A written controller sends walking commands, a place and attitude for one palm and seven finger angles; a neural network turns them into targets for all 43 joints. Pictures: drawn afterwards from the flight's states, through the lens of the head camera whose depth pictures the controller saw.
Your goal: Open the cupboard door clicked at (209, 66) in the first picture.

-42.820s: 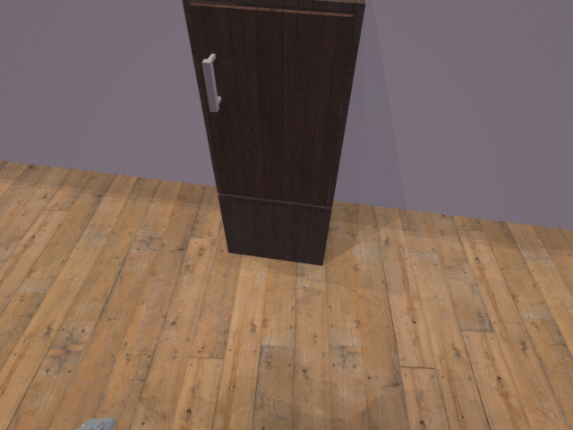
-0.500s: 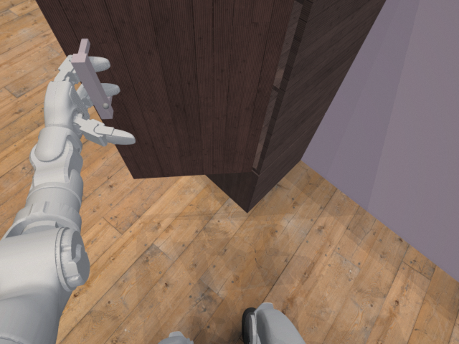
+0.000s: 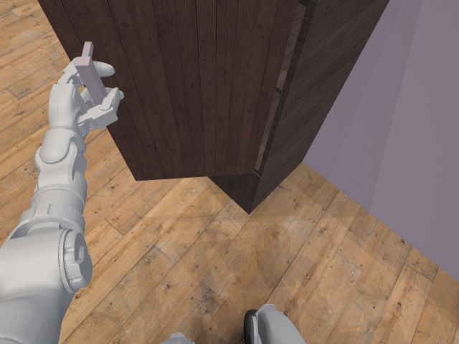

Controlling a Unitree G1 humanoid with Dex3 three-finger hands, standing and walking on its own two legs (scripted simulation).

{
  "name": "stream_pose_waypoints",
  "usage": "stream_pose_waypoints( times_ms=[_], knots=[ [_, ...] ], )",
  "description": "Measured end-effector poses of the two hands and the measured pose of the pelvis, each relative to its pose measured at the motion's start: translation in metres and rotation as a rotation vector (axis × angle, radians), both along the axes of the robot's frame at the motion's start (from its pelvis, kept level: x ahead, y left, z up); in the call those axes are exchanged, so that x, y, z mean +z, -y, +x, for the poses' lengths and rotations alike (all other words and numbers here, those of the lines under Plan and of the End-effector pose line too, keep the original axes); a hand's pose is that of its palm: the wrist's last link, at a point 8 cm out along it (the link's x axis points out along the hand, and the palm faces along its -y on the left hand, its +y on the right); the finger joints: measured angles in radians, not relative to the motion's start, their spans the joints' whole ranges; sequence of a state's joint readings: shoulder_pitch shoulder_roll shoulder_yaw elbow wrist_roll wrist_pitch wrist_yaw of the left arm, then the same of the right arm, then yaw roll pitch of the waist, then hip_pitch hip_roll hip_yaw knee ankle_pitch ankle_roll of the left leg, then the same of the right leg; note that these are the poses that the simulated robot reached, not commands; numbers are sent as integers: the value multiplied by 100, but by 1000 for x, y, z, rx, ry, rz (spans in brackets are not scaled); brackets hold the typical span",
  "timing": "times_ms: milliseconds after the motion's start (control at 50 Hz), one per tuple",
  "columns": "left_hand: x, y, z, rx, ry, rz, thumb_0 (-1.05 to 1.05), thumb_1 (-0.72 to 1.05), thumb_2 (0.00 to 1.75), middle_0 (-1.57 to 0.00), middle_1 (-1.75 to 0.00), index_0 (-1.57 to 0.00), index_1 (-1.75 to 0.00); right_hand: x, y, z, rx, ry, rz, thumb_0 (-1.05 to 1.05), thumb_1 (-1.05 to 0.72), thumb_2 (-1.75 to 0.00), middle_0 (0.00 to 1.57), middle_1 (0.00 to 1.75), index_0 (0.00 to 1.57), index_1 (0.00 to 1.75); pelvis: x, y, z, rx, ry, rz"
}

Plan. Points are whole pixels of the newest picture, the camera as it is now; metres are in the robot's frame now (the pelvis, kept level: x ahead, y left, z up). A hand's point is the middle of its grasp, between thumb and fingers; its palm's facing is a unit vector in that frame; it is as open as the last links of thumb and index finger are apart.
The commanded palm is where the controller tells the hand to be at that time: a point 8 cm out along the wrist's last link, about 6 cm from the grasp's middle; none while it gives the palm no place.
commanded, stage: close the thumb around the handle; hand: left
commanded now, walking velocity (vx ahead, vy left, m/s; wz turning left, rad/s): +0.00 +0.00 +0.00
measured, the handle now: (99, 84) +0.55 +0.19 +0.09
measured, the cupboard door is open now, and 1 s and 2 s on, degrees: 50 82 93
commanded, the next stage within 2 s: pull the door open along its arc in 0.12 s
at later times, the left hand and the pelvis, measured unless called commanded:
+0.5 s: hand (109, 118) +0.47 +0.17 +0.09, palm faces -0.02 -1.00 -0.01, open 5.7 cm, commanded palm +0.41 +0.22 +0.09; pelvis +0.01 +0.00 +0.01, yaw -1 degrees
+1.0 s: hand (158, 191) +0.33 +0.08 +0.09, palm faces +0.35 -0.94 +0.03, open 6.0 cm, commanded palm +0.26 +0.14 +0.09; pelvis +0.02 -0.02 +0.03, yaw +1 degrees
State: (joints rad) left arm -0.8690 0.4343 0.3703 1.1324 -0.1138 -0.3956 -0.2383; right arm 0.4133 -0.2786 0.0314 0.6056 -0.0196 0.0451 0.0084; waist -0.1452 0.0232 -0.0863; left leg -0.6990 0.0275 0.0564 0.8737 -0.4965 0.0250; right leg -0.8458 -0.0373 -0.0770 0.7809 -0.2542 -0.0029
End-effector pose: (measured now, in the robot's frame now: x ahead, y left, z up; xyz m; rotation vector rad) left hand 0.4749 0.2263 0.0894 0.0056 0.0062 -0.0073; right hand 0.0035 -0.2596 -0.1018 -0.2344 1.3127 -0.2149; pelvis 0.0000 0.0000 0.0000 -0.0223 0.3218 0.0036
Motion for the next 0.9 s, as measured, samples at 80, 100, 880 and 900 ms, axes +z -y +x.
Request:
stream_pose_waypoints(
  times_ms=[80, 100, 880, 900],
  knots=[
    [0, 0, 0, 0, -2, 2, 0, 74, 83, -38, -134, -37, -134, 1, 1, -1, -1, -5, -1, 1, -91, -90, 20, 30, 20, 30, 0, 1, 0, 1, 1, 0],
    [0, 0, 0, 0, -2, 2, 0, 74, 82, -38, -134, -37, -134, 1, 1, -2, 0, -6, -2, 1, -91, -90, 20, 30, 20, 30, 0, 1, 0, 1, 2, 0],
    [-1, 74, -156, 243, 17, -63, 0, 68, 75, -36, -131, -36, -130, 34, -29, 168, 156, 455, 119, 1, -91, -90, 20, 30, 20, 30, 22, 8, 15, -15, 144, 20],
    [0, 79, -160, 266, 11, -59, 0, 68, 75, -36, -131, -36, -130, 36, -32, 175, 168, 468, 123, 1, -91, -90, 20, 30, 20, 30, 23, 9, 16, -12, 152, 21]
  ],
)
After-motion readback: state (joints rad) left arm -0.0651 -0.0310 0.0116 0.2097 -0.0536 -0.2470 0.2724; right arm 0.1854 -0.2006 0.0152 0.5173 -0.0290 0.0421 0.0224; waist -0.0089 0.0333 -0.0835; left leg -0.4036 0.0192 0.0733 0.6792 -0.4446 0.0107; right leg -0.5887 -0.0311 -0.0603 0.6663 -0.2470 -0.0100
